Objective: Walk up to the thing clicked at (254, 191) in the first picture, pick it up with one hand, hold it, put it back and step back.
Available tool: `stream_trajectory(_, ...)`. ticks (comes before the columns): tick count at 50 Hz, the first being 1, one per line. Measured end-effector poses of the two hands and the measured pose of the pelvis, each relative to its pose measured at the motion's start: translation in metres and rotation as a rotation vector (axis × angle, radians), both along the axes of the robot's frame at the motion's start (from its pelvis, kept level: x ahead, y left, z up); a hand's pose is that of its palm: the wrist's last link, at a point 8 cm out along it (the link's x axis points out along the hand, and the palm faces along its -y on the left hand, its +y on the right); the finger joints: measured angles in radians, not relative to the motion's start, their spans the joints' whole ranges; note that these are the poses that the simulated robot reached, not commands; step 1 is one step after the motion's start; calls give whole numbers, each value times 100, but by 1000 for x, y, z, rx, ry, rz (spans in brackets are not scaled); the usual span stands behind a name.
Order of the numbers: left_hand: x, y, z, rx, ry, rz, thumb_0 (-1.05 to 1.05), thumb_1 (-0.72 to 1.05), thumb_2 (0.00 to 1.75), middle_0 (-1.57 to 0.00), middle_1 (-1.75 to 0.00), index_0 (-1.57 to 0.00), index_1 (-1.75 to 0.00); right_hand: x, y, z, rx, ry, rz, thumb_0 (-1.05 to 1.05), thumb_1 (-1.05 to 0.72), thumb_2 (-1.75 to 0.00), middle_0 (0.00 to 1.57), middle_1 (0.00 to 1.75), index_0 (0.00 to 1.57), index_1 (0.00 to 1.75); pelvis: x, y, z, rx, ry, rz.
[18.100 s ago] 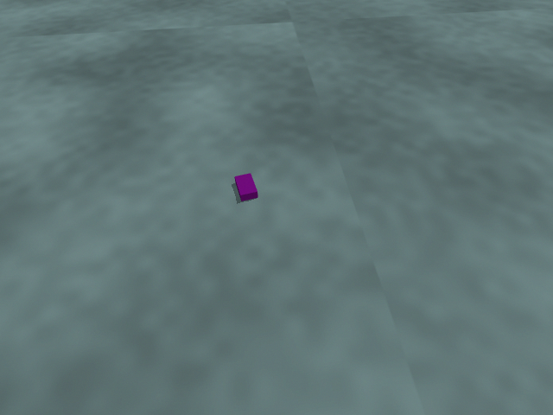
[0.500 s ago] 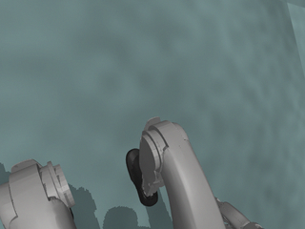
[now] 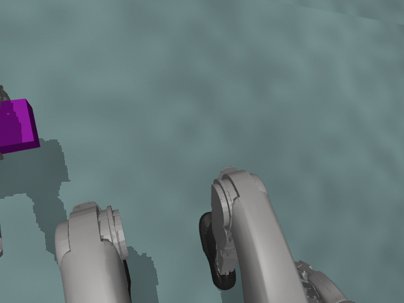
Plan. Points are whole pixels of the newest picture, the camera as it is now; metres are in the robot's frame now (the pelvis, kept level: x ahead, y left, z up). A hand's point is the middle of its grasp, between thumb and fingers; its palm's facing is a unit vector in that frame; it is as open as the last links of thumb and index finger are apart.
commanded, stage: settle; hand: left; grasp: from above
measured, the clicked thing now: out of the picture +0.47 +0.34 -0.20
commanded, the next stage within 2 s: lift in 0.08 s
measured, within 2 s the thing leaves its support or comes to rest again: neither
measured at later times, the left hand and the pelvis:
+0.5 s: hand out of the picture +0.44 +0.33 -0.11, palm faces -0.47 -0.10 -0.88, open 11.5 cm; pelvis -0.01 +0.00 +0.04, yaw +3 degrees
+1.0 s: hand out of the picture +0.37 +0.32 +0.07, palm faces -0.42 -0.13 -0.90, open 11.5 cm; pelvis +0.00 +0.00 +0.16, yaw +7 degrees
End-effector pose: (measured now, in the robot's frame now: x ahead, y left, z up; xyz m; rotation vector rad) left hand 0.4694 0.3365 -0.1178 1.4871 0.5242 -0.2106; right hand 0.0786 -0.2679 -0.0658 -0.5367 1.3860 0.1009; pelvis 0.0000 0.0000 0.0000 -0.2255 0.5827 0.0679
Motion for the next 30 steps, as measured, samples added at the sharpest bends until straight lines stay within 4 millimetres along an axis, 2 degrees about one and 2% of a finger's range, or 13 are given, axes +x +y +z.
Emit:
stream_trajectory(12, -1, -2, 24, 11, 0, -6, 0, -18, 63, -53, -64, -55, -62, -19, -8, 5, -34, 31, -69, 1, -91, -90, 20, 30, 20, 30, -5, -4, 9, 21, 11, 9)
stream_trajectory(20, -11, -3, 44, -4, 22, 13, 0, -16, 61, -52, -64, -54, -63, -32, -9, 14, -44, 48, -134, 1, -91, -91, 20, 30, 20, 30, -7, -4, 23, 30, 27, 17)
stream_trajectory(25, -23, -2, 65, -7, 31, 5, 0, -16, 60, -52, -64, -54, -63, -30, -9, 21, -44, 38, -164, 1, -91, -91, 20, 30, 20, 30, -8, -3, 36, 38, 36, 22)
stream_trajectory(30, -36, 1, 92, -10, 18, -6, 0, -16, 60, -52, -64, -53, -63, -17, -8, 30, -34, 5, -178, 1, -91, -91, 20, 30, 20, 30, -8, -1, 52, 48, 42, 28)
